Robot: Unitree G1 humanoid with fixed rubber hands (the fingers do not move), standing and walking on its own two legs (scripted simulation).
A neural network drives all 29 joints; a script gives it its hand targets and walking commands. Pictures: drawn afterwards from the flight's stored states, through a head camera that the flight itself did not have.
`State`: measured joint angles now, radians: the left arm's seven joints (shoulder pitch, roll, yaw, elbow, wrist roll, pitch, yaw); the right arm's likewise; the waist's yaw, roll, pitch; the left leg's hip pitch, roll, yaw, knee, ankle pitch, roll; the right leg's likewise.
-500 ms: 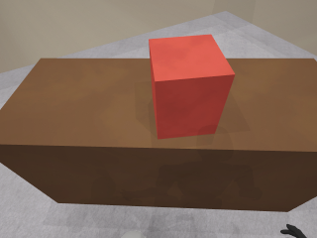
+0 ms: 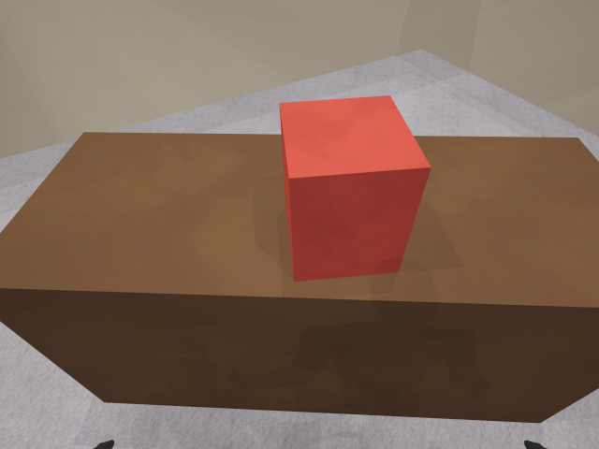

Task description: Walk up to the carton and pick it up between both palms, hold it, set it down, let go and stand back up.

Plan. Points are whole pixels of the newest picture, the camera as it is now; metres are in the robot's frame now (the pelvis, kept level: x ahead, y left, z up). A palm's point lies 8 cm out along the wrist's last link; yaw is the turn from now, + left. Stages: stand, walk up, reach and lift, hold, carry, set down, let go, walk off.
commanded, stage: walk up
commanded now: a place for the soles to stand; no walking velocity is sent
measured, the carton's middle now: (341, 190) +0.55 -0.05 +0.03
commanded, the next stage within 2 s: none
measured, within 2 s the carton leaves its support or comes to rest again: neither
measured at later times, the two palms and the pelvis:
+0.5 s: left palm out of the picture +0.09 +0.33 -0.10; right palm out of the picture +0.08 -0.33 -0.09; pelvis +0.00 +0.00 +0.00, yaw +0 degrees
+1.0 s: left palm out of the picture +0.11 +0.26 -0.08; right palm out of the picture +0.12 -0.41 -0.12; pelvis +0.03 -0.09 -0.01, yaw +1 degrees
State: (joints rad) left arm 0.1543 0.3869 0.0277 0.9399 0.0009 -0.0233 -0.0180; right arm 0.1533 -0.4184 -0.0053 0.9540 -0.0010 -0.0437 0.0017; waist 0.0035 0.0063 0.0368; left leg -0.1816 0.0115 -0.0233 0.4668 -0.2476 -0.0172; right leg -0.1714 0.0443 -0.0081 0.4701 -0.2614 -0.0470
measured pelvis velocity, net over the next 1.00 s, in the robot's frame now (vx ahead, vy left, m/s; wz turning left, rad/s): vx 0.03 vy -0.09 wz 0.02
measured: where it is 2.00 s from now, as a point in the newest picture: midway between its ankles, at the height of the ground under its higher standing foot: outside the picture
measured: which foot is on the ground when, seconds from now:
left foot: down 0.00-0.72, up 0.74-1.00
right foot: down 0.00-0.42, up 0.44-0.68, down 0.70-1.00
